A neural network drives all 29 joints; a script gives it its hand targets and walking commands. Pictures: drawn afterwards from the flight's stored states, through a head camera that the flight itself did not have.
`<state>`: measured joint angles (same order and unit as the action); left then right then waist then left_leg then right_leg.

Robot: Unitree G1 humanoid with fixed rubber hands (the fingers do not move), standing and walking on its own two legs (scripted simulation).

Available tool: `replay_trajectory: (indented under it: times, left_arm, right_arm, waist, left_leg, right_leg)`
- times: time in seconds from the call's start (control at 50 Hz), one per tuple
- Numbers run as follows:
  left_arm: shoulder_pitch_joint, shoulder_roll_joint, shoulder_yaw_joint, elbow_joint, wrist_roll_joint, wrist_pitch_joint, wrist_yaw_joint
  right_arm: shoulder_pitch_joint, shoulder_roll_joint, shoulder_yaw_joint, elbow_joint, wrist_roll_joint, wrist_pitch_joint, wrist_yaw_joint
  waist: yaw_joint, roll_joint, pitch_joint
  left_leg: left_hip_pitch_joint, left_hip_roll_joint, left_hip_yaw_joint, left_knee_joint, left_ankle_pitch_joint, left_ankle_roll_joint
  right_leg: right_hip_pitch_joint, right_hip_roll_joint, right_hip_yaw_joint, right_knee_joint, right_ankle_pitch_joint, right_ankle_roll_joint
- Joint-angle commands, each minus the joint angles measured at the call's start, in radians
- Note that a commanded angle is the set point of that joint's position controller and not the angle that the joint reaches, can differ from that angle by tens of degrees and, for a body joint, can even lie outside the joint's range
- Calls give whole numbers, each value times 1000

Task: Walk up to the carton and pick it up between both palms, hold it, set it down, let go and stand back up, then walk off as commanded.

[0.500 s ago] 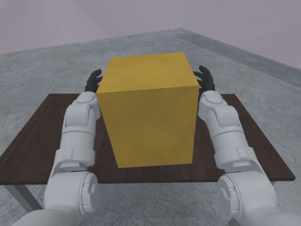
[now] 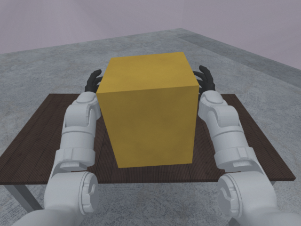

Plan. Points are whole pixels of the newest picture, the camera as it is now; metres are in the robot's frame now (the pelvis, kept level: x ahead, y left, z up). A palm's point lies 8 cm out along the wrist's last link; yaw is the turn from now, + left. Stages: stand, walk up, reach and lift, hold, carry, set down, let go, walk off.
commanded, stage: hold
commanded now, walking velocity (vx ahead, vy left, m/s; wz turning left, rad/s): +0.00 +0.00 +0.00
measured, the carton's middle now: (150, 109) +0.38 +0.00 +0.16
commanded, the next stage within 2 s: set down in 0.40 s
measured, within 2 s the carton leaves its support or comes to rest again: neither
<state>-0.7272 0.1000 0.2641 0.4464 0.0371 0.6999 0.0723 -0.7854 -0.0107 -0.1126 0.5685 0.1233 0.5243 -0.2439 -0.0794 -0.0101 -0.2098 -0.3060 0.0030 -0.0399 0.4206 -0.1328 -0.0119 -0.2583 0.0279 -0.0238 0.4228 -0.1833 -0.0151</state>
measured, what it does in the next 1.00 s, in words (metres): stands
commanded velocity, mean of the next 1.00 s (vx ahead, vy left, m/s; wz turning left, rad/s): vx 0.00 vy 0.00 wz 0.00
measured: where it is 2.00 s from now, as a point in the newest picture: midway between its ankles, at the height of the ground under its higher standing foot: outside the picture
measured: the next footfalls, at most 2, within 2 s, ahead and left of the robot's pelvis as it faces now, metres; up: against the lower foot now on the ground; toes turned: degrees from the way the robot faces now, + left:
none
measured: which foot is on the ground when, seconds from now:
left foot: down 0.00-1.00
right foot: down 0.00-1.00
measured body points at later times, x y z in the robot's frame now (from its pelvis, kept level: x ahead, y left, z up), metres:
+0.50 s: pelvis +0.00 +0.00 +0.00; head -0.07 +0.01 +0.44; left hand +0.39 +0.16 +0.21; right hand +0.38 -0.15 +0.22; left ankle +0.06 +0.12 -0.74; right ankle +0.02 -0.10 -0.74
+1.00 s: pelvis +0.02 +0.00 +0.00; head -0.01 +0.03 +0.45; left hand +0.44 +0.16 +0.15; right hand +0.42 -0.14 +0.19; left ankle +0.06 +0.12 -0.74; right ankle +0.02 -0.10 -0.74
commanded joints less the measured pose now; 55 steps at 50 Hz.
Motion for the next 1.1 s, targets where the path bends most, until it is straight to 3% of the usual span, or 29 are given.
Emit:
replay_trajectory:
  times: [0.0,0.02,0.04,0.06,0.1,0.14,0.18,0.3,0.36,0.38,0.4,0.42,0.46,0.52,0.54,0.62,0.64,0.68,0.7,0.74,0.76,0.78,0.8,0.86,0.9,0.92,1.0,1.02,1.08]
  left_arm:
    - [-813,-747,-440,-293,-35,-67,-134]
    - [-832,-749,-444,-304,-31,-69,-131]
    - [-813,-737,-429,-318,-30,-74,-131]
    - [-819,-748,-448,-321,-35,-73,-132]
    - [-836,-738,-428,-306,-27,-71,-137]
    - [-804,-743,-435,-313,-35,-73,-135]
    - [-824,-747,-455,-326,-41,-72,-132]
    - [-814,-730,-424,-308,-12,-68,-134]
    - [-798,-757,-451,-319,-31,-67,-139]
    - [-835,-746,-455,-327,-41,-73,-137]
    - [-868,-704,-481,-332,-42,-74,-151]
    - [-889,-721,-493,-349,-58,-80,-154]
    - [-875,-727,-508,-337,-68,-84,-155]
    - [-882,-706,-427,-245,-21,-118,-162]
    - [-903,-693,-401,-212,-9,-136,-172]
    - [-847,-641,-226,23,92,-202,-220]
    - [-840,-618,-184,61,115,-220,-229]
    - [-846,-634,-172,130,128,-261,-245]
    - [-821,-631,-168,149,132,-279,-250]
    - [-843,-628,-190,157,118,-314,-252]
    - [-822,-638,-198,157,118,-328,-250]
    - [-845,-640,-223,151,104,-348,-249]
    - [-853,-636,-216,134,107,-362,-243]
    - [-840,-651,-276,90,73,-403,-232]
    - [-853,-678,-349,-1,43,-434,-216]
    - [-857,-691,-392,-41,27,-445,-207]
    - [-840,-723,-472,-144,-11,-485,-188]
    - [-820,-720,-479,-153,-8,-480,-180]
    - [-779,-719,-491,-184,-17,-483,-175]
  right_arm:
    - [-923,647,475,-348,275,-78,139]
    - [-923,652,469,-321,271,-79,141]
    - [-896,660,478,-334,266,-79,141]
    - [-882,654,478,-307,269,-74,141]
    - [-893,659,467,-292,258,-69,136]
    - [-913,662,489,-357,278,-76,137]
    - [-916,654,485,-354,278,-80,137]
    - [-860,651,471,-273,261,-63,139]
    - [-900,656,474,-342,267,-77,135]
    - [-888,663,469,-315,272,-69,139]
    - [-921,654,479,-339,303,-72,126]
    - [-947,682,494,-357,310,-75,119]
    - [-959,680,501,-397,322,-83,109]
    - [-967,655,427,-315,247,-118,118]
    - [-974,664,397,-290,213,-136,123]
    - [-911,633,204,-70,46,-215,165]
    - [-910,626,165,-45,7,-238,173]
    - [-907,612,100,-13,-43,-288,177]
    - [-909,606,98,-30,-66,-311,173]
    - [-901,592,83,-14,-82,-340,174]
    - [-901,602,102,-28,-82,-358,172]
    - [-888,601,108,-17,-84,-370,168]
    - [-884,630,117,-17,-85,-380,170]
    - [-834,648,185,-48,-65,-409,158]
    - [-800,666,240,-76,-24,-432,151]
    - [-783,654,256,-93,-18,-433,148]
    - [-728,701,363,-156,25,-452,138]
    - [-724,702,379,-157,39,-445,138]
    - [-709,711,422,-205,60,-443,136]
  waist:
    - [83,78,-391]
    - [89,92,-395]
    - [88,70,-392]
    - [74,94,-387]
    - [75,70,-368]
    - [89,67,-406]
    - [81,92,-418]
    - [80,90,-345]
    - [76,80,-400]
    - [72,95,-397]
    - [53,46,-367]
    - [49,42,-392]
    - [45,51,-410]
    - [60,57,-319]
    - [50,59,-311]
    - [47,46,-160]
    - [57,16,-140]
    - [38,13,-139]
    - [32,-12,-148]
    - [8,-8,-159]
    - [17,1,-190]
    - [1,8,-203]
    - [14,8,-226]
    - [-2,18,-355]
    - [-4,88,-464]
    - [-32,97,-483]
    - [-29,98,-556]
    - [-23,116,-537]
    - [-15,94,-545]
  left_leg:
    - [324,-40,-15,-59,113,7]
    - [313,-39,-15,-62,101,5]
    - [319,-39,-14,-61,117,11]
    - [332,-35,-16,-57,124,4]
    - [309,-41,-13,-63,101,12]
    - [326,-40,-18,-56,141,7]
    - [332,-40,-16,-53,135,4]
    - [308,-40,-11,-67,106,5]
    - [328,-38,-16,-59,132,6]
    - [317,-39,-16,-59,114,3]
    - [350,-48,-17,-61,99,39]
    - [348,-51,-19,-54,106,43]
    - [355,-49,-30,-43,144,32]
    - [330,-48,-14,-67,64,38]
    - [332,-45,-11,-73,30,34]
    - [263,-42,33,-133,-168,51]
    - [249,-39,40,-145,-194,57]
    - [255,-38,52,-156,-219,57]
    - [266,-38,57,-157,-200,58]
    - [301,-35,58,-157,-161,47]
    - [313,-36,60,-155,-139,47]
    - [340,-32,59,-149,-125,36]
    - [332,-36,59,-145,-100,38]
    - [378,-35,61,-114,25,19]
    - [435,-34,48,-77,156,-7]
    - [457,-32,39,-57,204,-22]
    - [457,-40,31,-12,330,-35]
    - [434,-42,32,-16,330,-36]
    - [416,-43,28,-15,346,-31]
  right_leg:
    - [187,39,31,-139,116,43]
    - [180,36,26,-133,98,43]
    - [196,35,26,-132,123,47]
    - [185,35,26,-130,133,42]
    - [193,34,30,-140,113,47]
    - [198,39,26,-133,142,47]
    - [205,36,29,-130,136,45]
    - [195,37,28,-135,112,45]
    - [198,40,29,-132,139,43]
    - [193,34,30,-131,126,41]
    - [247,32,32,-142,169,52]
    - [256,29,36,-136,191,63]
    - [266,32,31,-134,236,60]
    - [209,22,24,-158,119,54]
    - [200,17,23,-168,78,50]
    - [153,-6,26,-208,-172,41]
    - [152,-7,22,-210,-208,38]
    - [176,-5,18,-212,-230,38]
    - [186,-6,15,-215,-207,44]
    - [204,-3,6,-210,-142,49]
    - [222,-6,2,-213,-103,51]
    - [221,-8,3,-208,-73,54]
    - [235,-7,-1,-199,-46,60]
    - [311,-13,8,-171,148,67]
    - [328,-2,-4,-144,276,62]
    - [319,1,-13,-135,331,65]
    - [400,-3,6,-99,567,70]
    - [405,-7,10,-92,587,70]
    - [423,-14,17,-81,657,80]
